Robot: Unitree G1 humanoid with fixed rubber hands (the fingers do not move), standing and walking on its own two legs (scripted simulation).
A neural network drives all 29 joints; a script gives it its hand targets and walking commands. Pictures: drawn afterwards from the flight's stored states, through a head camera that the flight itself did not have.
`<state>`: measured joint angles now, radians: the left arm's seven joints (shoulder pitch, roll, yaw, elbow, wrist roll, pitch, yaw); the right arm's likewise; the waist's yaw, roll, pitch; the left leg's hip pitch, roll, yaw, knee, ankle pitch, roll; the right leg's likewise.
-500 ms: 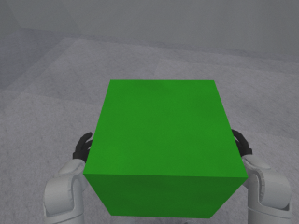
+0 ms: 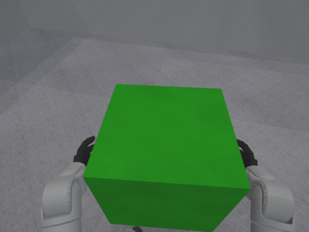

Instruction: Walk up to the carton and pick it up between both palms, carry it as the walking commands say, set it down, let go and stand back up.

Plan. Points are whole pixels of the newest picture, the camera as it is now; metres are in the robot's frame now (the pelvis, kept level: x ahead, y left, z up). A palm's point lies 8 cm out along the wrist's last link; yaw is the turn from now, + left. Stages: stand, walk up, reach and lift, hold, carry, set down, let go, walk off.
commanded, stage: carry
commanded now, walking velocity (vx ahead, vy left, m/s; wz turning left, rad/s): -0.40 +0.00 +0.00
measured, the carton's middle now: (164, 158) +0.32 +0.00 +0.02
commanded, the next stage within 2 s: none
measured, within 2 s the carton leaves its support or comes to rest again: neither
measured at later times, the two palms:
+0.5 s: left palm out of the picture -0.02 +0.27 +0.06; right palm out of the picture +0.04 -0.11 +0.09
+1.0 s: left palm out of the picture -0.23 +0.21 +0.10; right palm out of the picture -0.22 -0.17 +0.08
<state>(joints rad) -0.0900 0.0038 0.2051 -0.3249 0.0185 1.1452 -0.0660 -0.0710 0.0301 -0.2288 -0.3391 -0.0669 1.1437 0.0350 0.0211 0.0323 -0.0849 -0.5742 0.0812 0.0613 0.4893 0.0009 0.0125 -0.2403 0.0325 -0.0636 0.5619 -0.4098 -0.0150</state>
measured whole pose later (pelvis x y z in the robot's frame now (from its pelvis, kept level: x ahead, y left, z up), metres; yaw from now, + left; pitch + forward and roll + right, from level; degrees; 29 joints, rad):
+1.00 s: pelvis -0.47 +0.04 +0.02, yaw +0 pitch +1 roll +1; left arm 0.01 -0.08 0.22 -0.49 0.06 1.13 -0.07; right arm -0.08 -0.04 -0.20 -0.38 0.02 1.14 0.04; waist -0.04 0.03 -0.01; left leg -0.60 -0.03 0.00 1.21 -0.37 -0.06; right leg -0.34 -0.08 -0.03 0.54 -0.21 0.03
